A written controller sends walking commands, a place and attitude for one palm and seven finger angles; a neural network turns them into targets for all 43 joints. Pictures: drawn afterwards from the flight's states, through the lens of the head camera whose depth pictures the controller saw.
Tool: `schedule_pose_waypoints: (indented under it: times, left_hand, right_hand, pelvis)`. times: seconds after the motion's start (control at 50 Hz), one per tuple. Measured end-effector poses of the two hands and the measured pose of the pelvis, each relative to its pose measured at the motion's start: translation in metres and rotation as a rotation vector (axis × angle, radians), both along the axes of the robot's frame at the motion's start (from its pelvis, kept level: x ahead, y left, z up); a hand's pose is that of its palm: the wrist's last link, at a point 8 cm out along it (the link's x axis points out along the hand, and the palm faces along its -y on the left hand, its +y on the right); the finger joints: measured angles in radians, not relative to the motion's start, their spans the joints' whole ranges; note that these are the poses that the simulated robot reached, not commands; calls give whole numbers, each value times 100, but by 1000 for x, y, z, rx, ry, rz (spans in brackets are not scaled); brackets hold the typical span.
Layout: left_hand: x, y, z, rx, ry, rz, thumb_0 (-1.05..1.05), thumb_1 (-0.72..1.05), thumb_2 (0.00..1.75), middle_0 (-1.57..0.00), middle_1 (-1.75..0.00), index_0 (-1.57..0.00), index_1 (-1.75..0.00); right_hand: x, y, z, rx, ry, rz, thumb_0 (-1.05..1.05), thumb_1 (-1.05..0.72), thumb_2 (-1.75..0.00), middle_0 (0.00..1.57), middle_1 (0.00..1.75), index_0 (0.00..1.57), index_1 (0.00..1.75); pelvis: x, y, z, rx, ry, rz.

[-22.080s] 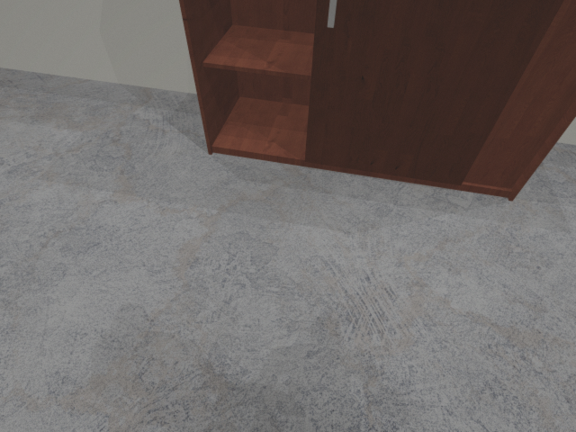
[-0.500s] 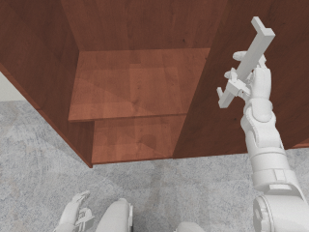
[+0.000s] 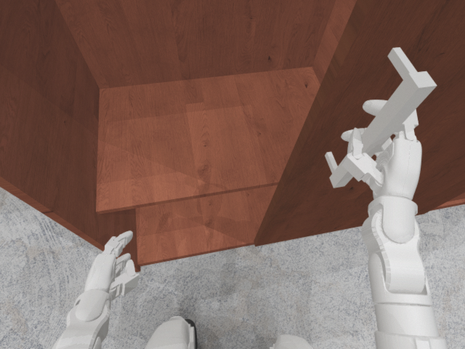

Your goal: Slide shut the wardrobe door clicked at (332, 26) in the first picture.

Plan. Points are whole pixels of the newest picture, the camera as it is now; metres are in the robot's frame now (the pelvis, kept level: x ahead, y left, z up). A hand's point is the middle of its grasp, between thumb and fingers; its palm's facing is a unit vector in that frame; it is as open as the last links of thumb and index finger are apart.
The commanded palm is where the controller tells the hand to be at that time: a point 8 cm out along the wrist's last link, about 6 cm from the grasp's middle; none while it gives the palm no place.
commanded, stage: step sideways, sliding the door along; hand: right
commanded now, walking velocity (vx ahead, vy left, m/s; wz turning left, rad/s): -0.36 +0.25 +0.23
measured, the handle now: (362, 131) +0.41 -0.21 +0.11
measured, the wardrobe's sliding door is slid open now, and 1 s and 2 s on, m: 0.47 0.35 0.25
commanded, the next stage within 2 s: none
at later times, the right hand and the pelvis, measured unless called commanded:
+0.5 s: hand (310, 163) +0.35 -0.11 +0.11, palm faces +0.18 +0.98 -0.10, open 6.2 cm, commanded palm +0.31 -0.10 +0.12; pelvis +0.02 +0.04 -0.01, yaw +3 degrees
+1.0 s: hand (269, 167) +0.34 -0.05 +0.12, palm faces +0.26 +0.96 -0.05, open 6.3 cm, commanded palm +0.30 -0.03 +0.12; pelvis -0.03 +0.11 -0.01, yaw +8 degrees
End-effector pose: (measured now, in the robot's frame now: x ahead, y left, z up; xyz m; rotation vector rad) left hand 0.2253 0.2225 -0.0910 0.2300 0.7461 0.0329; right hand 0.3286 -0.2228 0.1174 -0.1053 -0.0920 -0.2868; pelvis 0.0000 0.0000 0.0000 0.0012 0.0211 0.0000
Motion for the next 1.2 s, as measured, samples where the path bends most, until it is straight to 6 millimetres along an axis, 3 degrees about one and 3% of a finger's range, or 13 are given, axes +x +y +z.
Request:
schedule_pose_waypoints:
  times: [0.08, 0.2, 0.38, 0.52, 0.6, 0.76, 0.92, 1.08, 1.2]
  left_hand:
    - [6, -15, 0, -33, 1, -36, 1, 91, 90, -20, -30, -19, -30]
    - [12, -35, -16, -112, 54, -109, 1, 91, 90, -20, -30, -19, -30]
    - [5, -23, -6, -67, 77, -59, 1, 91, 90, -20, -30, -20, -30]
    - [7, -1, -11, -91, 47, -68, 1, 91, 90, -20, -30, -20, -30]
    - [4, 20, -9, -62, 20, -17, 1, 91, 90, -20, -30, -20, -30]
    - [-35, 55, 7, -29, 42, 38, 1, 91, 90, -20, -30, -19, -30]
    - [-60, 89, -10, -77, 62, 63, 1, 91, 90, -20, -30, -20, -30]
    - [-94, 129, -2, -19, 52, 158, 1, 91, 90, -20, -30, -19, -30]
    - [-110, 137, -8, -46, 70, 171, 1, 91, 90, -20, -30, -19, -30]
  right_hand:
    - [-1, 10, -1, 5, -33, 42, 4, -72, -85, 45, 140, 17, 140]
    - [-1, 26, -3, -12, -75, 48, 4, -70, -86, 45, 140, 21, 140]
    - [-4, 47, -3, 7, -80, 145, 4, -73, -83, 45, 140, 28, 140]
    - [-6, 62, -4, -42, -102, 112, 2, -70, -83, 45, 140, 27, 140]
    - [-8, 73, -4, 1, -102, 96, 3, -71, -84, 45, 140, 27, 140]
    - [-12, 90, -2, 20, -59, 107, 3, -74, -81, 45, 140, 28, 140]
    - [-16, 112, -2, 8, -64, 25, 2, -72, -83, 45, 140, 21, 140]
    - [-21, 133, 0, 29, -31, 61, 2, -75, -82, 42, 140, 20, 140]
    - [-25, 152, 0, 25, -16, 79, 1, -76, -81, 41, 140, 18, 140]
  pelvis:
    - [10, 2, -2, 10, -18, 11]
    - [22, 16, -8, 12, -50, -3]
    - [22, 11, 4, 33, -18, 41]
    - [23, 42, -9, 34, -59, 49]
    - [14, 45, -8, 19, -35, 74]
    - [-6, 60, 5, 45, -45, 109]
    - [-17, 103, -10, 49, -69, 114]
    - [-35, 111, -7, 18, -55, 127]
    - [-45, 123, -8, 24, -64, 125]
